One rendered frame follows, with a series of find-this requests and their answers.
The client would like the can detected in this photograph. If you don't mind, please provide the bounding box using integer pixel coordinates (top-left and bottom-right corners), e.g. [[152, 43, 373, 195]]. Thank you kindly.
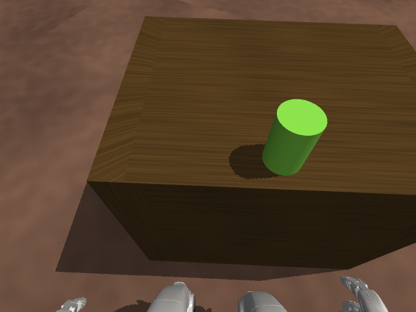
[[262, 99, 328, 176]]

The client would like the left robot hand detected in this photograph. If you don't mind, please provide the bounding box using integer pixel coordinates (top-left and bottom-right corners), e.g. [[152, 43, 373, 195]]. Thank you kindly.
[[55, 297, 86, 312]]

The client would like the right robot hand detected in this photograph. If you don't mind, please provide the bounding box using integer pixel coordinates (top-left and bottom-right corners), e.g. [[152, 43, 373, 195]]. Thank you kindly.
[[338, 276, 388, 312]]

